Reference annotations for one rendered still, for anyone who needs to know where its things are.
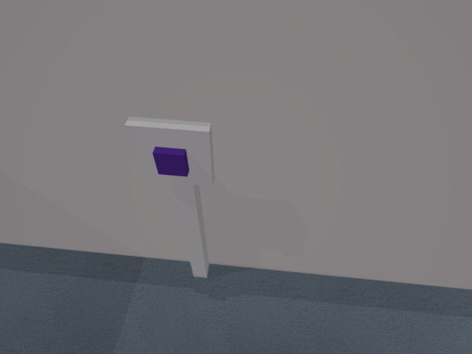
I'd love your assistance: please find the button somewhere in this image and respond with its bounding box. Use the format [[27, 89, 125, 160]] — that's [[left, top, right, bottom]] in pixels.
[[153, 147, 189, 177]]

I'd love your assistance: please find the panel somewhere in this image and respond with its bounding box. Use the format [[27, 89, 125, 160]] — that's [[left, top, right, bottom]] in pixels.
[[125, 117, 215, 278]]

